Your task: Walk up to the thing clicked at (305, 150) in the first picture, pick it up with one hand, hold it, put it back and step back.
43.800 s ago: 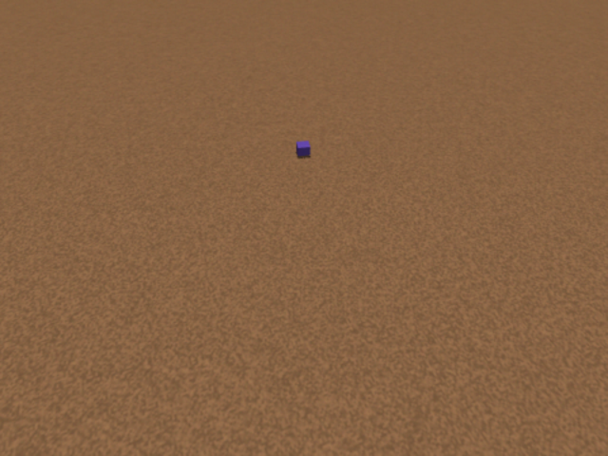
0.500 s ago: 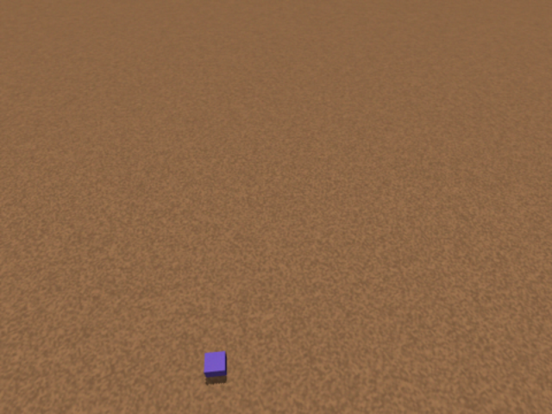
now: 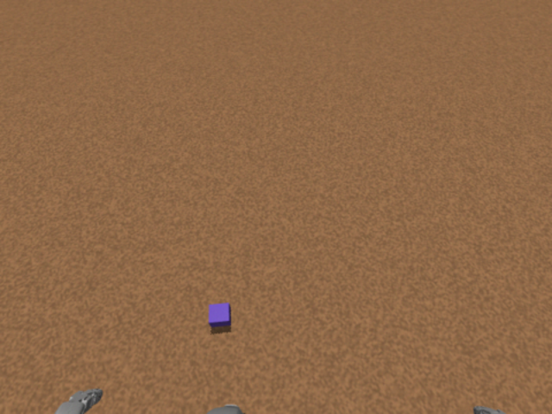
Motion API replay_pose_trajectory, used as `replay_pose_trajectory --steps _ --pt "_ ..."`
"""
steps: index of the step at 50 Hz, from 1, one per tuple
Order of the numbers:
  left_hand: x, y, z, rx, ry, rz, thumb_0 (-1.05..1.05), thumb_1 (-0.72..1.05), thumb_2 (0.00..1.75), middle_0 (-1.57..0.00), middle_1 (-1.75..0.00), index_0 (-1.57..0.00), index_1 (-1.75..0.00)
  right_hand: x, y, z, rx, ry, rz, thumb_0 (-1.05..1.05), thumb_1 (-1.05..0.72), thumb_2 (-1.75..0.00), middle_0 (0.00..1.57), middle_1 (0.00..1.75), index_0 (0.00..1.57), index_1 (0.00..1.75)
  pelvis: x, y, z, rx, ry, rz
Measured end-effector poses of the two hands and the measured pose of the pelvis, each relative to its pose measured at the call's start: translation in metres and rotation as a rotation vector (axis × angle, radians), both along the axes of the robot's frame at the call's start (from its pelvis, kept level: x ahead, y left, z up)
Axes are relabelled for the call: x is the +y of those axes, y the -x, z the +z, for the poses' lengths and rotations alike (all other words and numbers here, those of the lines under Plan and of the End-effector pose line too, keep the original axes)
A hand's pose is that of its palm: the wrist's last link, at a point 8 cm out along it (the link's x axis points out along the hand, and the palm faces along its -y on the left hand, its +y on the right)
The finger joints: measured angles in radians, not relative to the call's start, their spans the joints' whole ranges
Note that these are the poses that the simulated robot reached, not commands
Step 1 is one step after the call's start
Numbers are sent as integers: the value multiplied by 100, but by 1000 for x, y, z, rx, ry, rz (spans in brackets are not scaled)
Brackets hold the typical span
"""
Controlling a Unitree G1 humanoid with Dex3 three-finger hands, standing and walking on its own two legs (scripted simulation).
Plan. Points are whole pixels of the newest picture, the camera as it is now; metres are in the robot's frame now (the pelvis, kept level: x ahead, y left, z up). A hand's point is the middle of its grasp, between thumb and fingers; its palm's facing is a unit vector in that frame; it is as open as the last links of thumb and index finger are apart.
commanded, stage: step back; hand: left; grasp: from above
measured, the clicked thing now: (220, 315) +0.49 +0.22 -0.74
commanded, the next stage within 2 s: none
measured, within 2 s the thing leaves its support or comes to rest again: neither
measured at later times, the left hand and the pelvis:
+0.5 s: hand out of the picture -0.03 +0.27 -0.16, palm faces -0.07 -0.91 -0.41, open 7.4 cm; pelvis -0.11 +0.00 -0.01, yaw -4 degrees
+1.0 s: hand out of the picture -0.09 +0.28 -0.14, palm faces +0.02 -0.93 -0.36, open 7.4 cm; pelvis -0.22 +0.02 +0.01, yaw +0 degrees
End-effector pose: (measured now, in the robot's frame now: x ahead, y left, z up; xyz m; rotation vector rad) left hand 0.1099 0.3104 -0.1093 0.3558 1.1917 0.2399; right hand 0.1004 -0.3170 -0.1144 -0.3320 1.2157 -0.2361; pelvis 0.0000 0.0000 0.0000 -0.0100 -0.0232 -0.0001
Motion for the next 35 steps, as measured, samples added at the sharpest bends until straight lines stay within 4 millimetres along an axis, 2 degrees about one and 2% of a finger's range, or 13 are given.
replay_pose_trajectory --steps 4,8,13,19,24,26,29,32,35 --pt "10 6 -10 -18 0 -16 1 90 90 -20 -30 -21 -30 3 19 -6 4 20 2 1 -90 -90 20 30 20 30 11 14 -11 -16 1 10" --pt "22 6 -22 -49 9 -28 1 90 90 -20 -30 -21 -30 14 50 -9 18 28 -11 1 -90 -90 20 30 20 30 23 25 -22 -29 -7 0" --pt "22 21 -17 -57 18 -33 1 90 90 -20 -30 -21 -30 28 88 -1 62 21 -11 1 -90 -90 20 30 20 30 23 45 -11 -11 13 0" --pt "19 76 -14 30 7 -45 1 90 90 -20 -30 -21 -30 26 104 3 6 20 -12 1 -90 -90 21 30 21 30 17 71 -7 6 3 -52" --pt "9 128 -14 82 -19 -40 1 90 90 -20 -30 -21 -30 8 116 -9 -62 6 -14 1 -90 -90 21 30 21 30 5 100 -15 -7 -2 -79" --pt "1 151 -8 93 -18 -28 1 90 90 -20 -30 -21 -30 3 124 -13 -65 -3 -25 1 -90 -90 21 30 21 30 2 110 -13 -23 26 -56" --pt "-5 181 6 104 -20 -4 1 90 90 -20 -30 -21 -30 1 140 -7 -43 -18 -34 1 -90 -90 20 30 20 30 -2 119 -3 -19 -35 -79" --pt "-5 194 18 106 -31 12 1 90 90 -20 -30 -21 -30 -2 158 -2 -30 -19 -39 1 -90 -90 20 30 20 30 -1 128 6 -1 -46 -62" --pt "-1 190 22 63 -44 -1 1 90 90 -21 -30 -21 -30 -2 178 -3 9 -5 -23 1 -90 -90 20 30 20 30 1 141 7 18 -40 -42"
